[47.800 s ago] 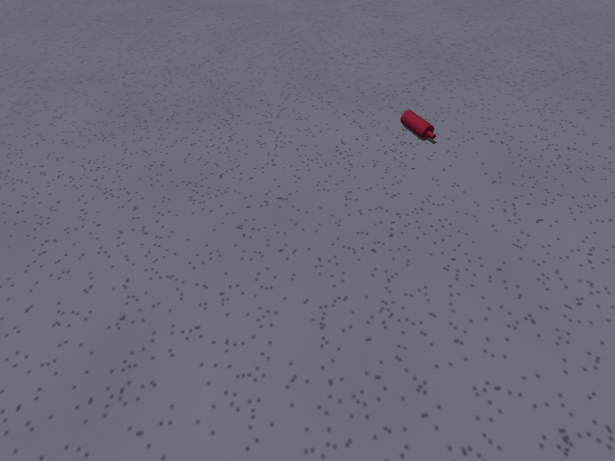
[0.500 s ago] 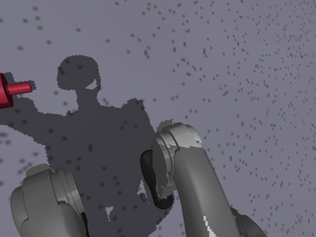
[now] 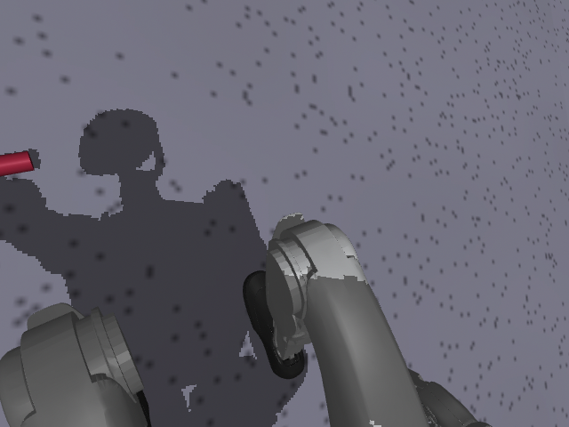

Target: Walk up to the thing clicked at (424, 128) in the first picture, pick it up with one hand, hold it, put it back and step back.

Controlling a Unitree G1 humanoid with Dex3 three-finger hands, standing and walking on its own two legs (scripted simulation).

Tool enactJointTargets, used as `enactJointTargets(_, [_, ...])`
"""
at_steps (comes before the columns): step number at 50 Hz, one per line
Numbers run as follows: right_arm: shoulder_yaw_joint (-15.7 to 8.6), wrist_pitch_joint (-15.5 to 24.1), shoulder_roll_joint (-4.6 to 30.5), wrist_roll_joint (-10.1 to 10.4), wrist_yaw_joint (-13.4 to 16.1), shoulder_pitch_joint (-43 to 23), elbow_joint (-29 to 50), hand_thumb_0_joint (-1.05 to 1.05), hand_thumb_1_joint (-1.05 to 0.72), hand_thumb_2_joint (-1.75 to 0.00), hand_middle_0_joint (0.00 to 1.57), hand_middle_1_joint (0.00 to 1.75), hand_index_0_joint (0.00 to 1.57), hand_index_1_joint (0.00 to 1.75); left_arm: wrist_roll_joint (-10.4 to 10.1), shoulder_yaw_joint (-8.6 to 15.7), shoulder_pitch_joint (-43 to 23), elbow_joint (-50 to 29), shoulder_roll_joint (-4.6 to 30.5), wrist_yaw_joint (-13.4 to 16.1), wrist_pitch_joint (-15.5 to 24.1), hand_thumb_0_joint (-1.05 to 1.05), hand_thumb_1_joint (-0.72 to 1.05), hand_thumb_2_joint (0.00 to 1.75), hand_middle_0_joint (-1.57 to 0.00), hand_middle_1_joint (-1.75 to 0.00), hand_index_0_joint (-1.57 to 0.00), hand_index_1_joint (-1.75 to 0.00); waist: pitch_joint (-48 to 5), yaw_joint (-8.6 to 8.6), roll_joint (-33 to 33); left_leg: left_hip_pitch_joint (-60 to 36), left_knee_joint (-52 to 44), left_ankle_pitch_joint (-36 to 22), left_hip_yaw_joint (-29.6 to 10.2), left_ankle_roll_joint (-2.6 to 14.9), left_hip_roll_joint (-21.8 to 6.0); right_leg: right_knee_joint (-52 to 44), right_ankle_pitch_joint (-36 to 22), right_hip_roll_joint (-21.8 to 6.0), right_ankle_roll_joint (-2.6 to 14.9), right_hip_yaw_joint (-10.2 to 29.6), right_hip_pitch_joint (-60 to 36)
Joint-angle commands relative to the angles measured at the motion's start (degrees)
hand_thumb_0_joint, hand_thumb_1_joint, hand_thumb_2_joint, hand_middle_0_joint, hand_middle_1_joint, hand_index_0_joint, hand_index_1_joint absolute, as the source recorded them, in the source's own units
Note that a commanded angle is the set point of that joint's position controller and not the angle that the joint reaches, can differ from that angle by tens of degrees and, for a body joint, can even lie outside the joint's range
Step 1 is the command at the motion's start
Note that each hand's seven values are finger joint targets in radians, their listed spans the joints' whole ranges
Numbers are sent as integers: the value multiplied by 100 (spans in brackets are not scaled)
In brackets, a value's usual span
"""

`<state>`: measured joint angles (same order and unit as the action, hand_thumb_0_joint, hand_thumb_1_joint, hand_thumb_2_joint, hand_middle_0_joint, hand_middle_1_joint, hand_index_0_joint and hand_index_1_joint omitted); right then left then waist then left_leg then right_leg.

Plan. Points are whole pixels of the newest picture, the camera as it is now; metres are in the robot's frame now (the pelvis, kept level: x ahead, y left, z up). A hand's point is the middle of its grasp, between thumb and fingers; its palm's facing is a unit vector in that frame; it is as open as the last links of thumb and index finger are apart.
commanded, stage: open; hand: left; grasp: from above
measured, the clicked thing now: out of the picture +0.49 +0.31 -0.27
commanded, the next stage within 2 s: withdraw in 0.88 s
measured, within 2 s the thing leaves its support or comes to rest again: rests again in 0.22 s
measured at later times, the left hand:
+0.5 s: hand out of the picture +0.48 +0.33 -0.22, palm faces -0.47 -0.11 -0.87, open 12.2 cm
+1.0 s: hand out of the picture +0.48 +0.33 -0.22, palm faces -0.46 -0.09 -0.88, open 13.3 cm
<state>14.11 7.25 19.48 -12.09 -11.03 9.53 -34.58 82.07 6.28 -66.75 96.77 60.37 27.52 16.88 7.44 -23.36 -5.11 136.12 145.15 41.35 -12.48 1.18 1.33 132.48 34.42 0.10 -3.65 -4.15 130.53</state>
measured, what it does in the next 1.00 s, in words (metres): stands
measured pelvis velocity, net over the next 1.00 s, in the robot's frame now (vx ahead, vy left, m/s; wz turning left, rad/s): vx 0.00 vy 0.00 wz -0.01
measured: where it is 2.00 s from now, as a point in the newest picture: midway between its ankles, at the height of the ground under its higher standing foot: (213, 389)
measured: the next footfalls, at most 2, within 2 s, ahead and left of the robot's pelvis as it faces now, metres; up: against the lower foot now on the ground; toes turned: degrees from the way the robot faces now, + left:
none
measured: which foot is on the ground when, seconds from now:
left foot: down 0.00-1.00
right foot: down 0.00-1.00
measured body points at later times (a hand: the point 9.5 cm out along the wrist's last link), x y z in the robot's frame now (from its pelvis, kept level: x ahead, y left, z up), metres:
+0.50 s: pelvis +0.00 +0.00 +0.00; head +0.28 +0.12 +0.33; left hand +0.50 +0.33 -0.17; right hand +0.04 -0.27 -0.04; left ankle +0.06 +0.12 -0.27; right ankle +0.13 -0.15 -0.27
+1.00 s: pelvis +0.00 +0.00 +0.00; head +0.28 +0.13 +0.33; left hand +0.50 +0.33 -0.17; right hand +0.05 -0.26 -0.05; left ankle +0.06 +0.12 -0.27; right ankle +0.13 -0.15 -0.27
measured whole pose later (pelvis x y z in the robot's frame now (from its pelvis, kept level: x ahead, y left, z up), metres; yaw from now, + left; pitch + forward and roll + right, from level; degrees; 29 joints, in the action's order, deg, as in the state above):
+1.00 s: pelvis +0.00 +0.00 +0.00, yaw -1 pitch +31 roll -16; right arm 15.0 6.1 19.8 -12.7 -11.2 8.5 -33.4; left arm 80.6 6.2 -65.7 94.2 61.5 26.0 16.8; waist 7.5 -23.0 -4.8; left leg 136.1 145.1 41.4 -13.3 1.1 1.3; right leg 131.8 34.2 0.0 -3.4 -5.1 130.1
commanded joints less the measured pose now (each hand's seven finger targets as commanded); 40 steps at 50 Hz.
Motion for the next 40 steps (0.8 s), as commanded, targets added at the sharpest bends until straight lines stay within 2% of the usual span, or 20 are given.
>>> enactJointTargets(1, [-612,-42,1928,34,107,1195,-56,0,-89,-90,20,30,20,30,-137,86,-1760,-992,1453,342,-97,0,29,80,-65,-78,-67,-76,-3898,-252,3280,-3378,-1759,-1469,442,-154,-171,-820,-1260,164,483,-910,-1853])
enactJointTargets(4, [-609,-8,1952,17,83,1229,-67,0,-89,-90,20,30,20,30,-173,27,-1745,-930,1271,291,-84,0,10,82,-54,-81,-56,-79,-3685,-433,3134,-3296,-1665,-1469,424,-138,-179,-819,-1252,166,468,-929,-1800])
enactJointTargets(6, [-604,-4,1963,52,98,1185,-86,0,-89,-90,20,30,20,30,-201,65,-1751,-998,1440,287,-101,0,2,82,-49,-80,-50,-78,-3760,-294,3142,-3265,-1653,-1514,433,-140,-174,-822,-1277,174,487,-905,-1794])
enactJointTargets(8, [-603,3,1997,28,100,1160,29,0,-89,-90,20,30,20,30,-226,151,-1703,-984,1486,282,-102,0,-2,85,-45,-85,-47,-83,-3819,-308,3149,-3328,-1658,-1631,419,-154,-181,-844,-1342,155,484,-911,-1913])
enactJointTargets(11, [-564,13,1962,24,76,1206,-36,0,-89,-90,20,30,20,30,-255,-10,-1592,-789,1205,187,-130,0,-12,81,-36,-85,-38,-83,-3529,-421,2970,-3062,-1620,-1483,464,-124,-167,-873,-1258,179,482,-911,-1873])
enactJointTargets(12, [-561,5,1948,24,90,1204,-74,0,-89,-90,20,30,20,30,-296,34,-1598,-831,1308,180,-120,0,-15,81,-33,-87,-36,-84,-3571,-340,2991,-3003,-1659,-1442,463,-117,-159,-926,-1229,190,476,-919,-1946])
enactJointTargets(13, [-559,13,1991,12,91,1167,8,0,-90,-90,20,30,20,30,-271,129,-1396,-617,1403,138,-152,0,-18,81,-31,-89,-33,-86,-3547,-367,2914,-3044,-1639,-1393,452,-112,-172,-916,-1174,179,475,-920,-1935])
enactJointTargets(15, [-561,2,1982,56,95,1108,50,0,-90,-90,20,30,20,30,-357,-14,-1398,-721,1263,38,-151,0,-25,84,-26,-91,-28,-89,-3541,-323,2920,-2995,-1690,-1321,433,-105,-172,-925,-1106,198,483,-917,-1916])
enactJointTargets(16, [-576,-25,2053,27,112,1142,18,0,-90,-90,20,30,20,30,-335,137,-1336,-702,1425,30,-163,0,-27,87,-25,-93,-26,-91,-3569,-321,2887,-3045,-1672,-1379,395,-133,-182,-937,-1132,168,493,-938,-1877])
enactJointTargets(17, [-572,-35,2048,27,115,1102,55,0,-90,-90,20,30,20,30,-352,17,-1451,-923,1309,-13,-138,0,-28,88,-24,-94,-26,-92,-3513,-319,3081,-3123,-1709,-1466,374,-182,-195,-920,-1167,140,509,-928,-1812])
enactJointTargets(18, [-575,-53,2044,30,110,1125,11,0,-90,-90,20,30,20,30,-375,133,-1290,-800,1413,-40,-140,0,-31,88,-22,-94,-23,-93,-3584,-287,3124,-3266,-1731,-1547,328,-200,-218,-884,-1189,131,511,-926,-1815])
enactJointTargets(21, [-501,-152,1983,12,116,1119,95,0,-90,-90,20,30,20,30,-371,204,-1383,-998,1538,-64,-44,0,-32,95,-21,-99,-23,-98,-3725,-302,3037,-3119,-1717,-1481,350,-170,-208,-904,-1177,160,508,-947,-2057])
enactJointTargets(24, [-529,-194,2003,-5,150,1042,118,0,-90,-90,20,30,20,30,-366,132,-1414,-1063,1502,-78,31,0,-38,98,-17,-101,-18,-100,-3719,-284,3021,-3031,-1660,-1358,436,-131,-187,-957,-1115,207,505,-923,-2125])
enactJointTargets(26, [-526,-203,2016,-23,168,1013,114,0,-90,-90,20,30,20,30,-350,115,-1458,-1138,1511,-44,91,0,-39,97,-15,-101,-16,-100,-3744,-238,3070,-3131,-1673,-1452,415,-154,-184,-942,-1180,197,504,-952,-2070])
enactJointTargets(28, [-512,-205,1997,-14,158,1084,69,0,-90,-90,20,30,20,30,-311,51,-1408,-1069,1443,-34,122,0,-42,100,-13,-103,-14,-103,-3653,-298,3072,-3180,-1664,-1466,391,-156,-190,-918,-1192,201,512,-959,-1983])
enactJointTargets(29, [-503,-205,1995,-20,158,1102,32,0,-90,-90,20,30,20,30,-277,155,-1324,-991,1526,-24,125,0,-43,103,-12,-106,-13,-105,-3533,-306,3045,-3225,-1659,-1501,353,-180,-208,-911,-1172,179,515,-980,-1836])
enactJointTargets(30, [-534,-212,2003,-23,153,1082,17,0,-89,-90,20,30,20,30,-283,88,-1415,-1156,1458,-10,156,0,-44,104,-11,-106,-11,-106,-3685,-282,3182,-3346,-1680,-1587,350,-199,-217,-889,-1231,183,510,-970,-1868])
enactJointTargets(34, [-542,-231,1996,-49,138,1127,-14,0,-89,-90,20,30,20,30,-227,171,-1454,-1185,1498,95,159,0,-47,106,-9,-107,-9,-107,-3738,-298,3260,-3448,-1695,-1765,307,-231,-234,-850,-1329,155,516,-994,-1843])
enactJointTargets(36, [-552,-212,1948,-44,124,1090,-16,0,-89,-90,20,30,20,30,-219,71,-1489,-1187,1378,106,151,0,-46,106,-9,-109,-9,-109,-3895,-276,3376,-3591,-1709,-1854,324,-219,-240,-816,-1404,188,507,-984,-1870])
enactJointTargets(40, [-493,-178,1868,-47,77,1127,-44,0,-89,-90,20,30,20,30,-228,51,-1370,-848,1307,108,44,0,-45,105,-8,-111,-9,-109,-3515,-347,3171,-3271,-1693,-1562,347,-172,-219,-838,-1252,181,492,-982,-1766])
